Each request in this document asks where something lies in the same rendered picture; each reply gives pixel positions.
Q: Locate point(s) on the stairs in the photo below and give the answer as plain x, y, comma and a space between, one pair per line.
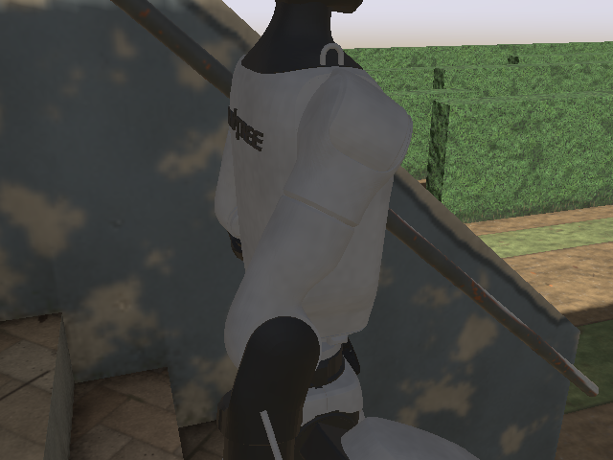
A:
45, 415

